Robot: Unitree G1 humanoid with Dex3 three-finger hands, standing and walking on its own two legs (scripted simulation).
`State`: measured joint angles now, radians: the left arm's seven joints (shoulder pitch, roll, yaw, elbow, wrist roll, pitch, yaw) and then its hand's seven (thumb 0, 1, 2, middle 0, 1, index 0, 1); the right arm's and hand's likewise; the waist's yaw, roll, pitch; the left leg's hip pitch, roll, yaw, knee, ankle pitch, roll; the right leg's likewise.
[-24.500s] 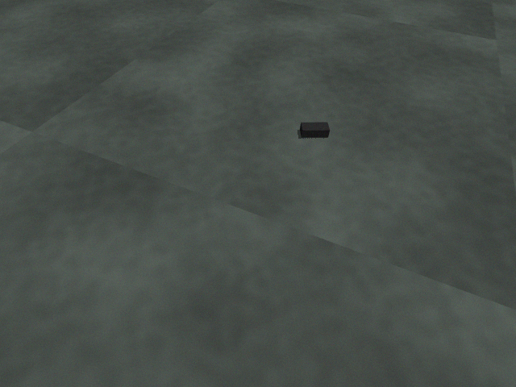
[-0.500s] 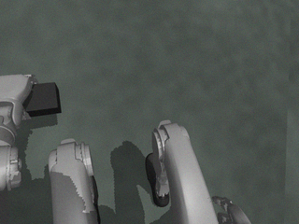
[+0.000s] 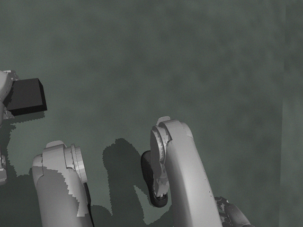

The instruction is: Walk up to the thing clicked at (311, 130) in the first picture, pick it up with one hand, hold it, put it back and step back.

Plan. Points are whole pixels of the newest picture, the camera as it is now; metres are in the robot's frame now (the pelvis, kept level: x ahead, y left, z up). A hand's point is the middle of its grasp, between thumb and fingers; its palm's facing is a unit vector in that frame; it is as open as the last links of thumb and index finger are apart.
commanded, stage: rest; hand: left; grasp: from above
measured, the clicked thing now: (8, 99) +0.45 +0.28 -0.23
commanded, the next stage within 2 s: open in 1.20 s
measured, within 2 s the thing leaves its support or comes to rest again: rests again in 1.56 s
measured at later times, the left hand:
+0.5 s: hand (10, 96) +0.46 +0.28 -0.24, palm faces -0.45 -0.11 -0.89, open 10.5 cm
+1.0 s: hand (13, 99) +0.46 +0.28 -0.26, palm faces -0.44 -0.09 -0.89, open 10.5 cm
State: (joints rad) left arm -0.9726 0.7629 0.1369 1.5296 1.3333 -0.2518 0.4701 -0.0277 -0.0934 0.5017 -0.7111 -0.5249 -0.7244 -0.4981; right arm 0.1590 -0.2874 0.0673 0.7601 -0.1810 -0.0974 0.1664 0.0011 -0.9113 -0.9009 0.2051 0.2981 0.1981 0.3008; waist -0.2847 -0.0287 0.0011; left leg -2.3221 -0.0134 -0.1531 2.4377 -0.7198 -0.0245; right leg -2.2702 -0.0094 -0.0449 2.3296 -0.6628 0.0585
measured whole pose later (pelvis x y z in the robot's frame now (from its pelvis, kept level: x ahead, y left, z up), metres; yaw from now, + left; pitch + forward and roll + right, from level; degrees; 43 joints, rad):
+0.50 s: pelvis +0.00 +0.00 -0.03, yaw -3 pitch +31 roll -11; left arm -1.02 0.87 0.20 1.67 1.36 -0.24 0.57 -0.03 -0.07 0.49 -0.69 -0.53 -0.70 -0.51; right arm 0.12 -0.31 0.14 0.74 -0.24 -0.16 0.23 0.00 -0.90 -0.90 0.21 0.30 0.20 0.30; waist -0.35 -0.06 0.08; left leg -2.37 -0.01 -0.20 2.55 -0.74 -0.02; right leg -2.30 0.01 -0.07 2.40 -0.66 0.07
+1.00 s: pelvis +0.00 +0.01 -0.03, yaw -5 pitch +28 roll -13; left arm -1.03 0.93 0.15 1.76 1.39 -0.25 0.67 -0.03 -0.08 0.49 -0.70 -0.53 -0.71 -0.51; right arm 0.10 -0.33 0.20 0.75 -0.28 -0.22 0.28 0.00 -0.90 -0.90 0.20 0.30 0.20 0.30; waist -0.37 -0.10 0.11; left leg -2.36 -0.01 -0.24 2.59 -0.75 -0.01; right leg -2.27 0.03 -0.11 2.40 -0.65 0.08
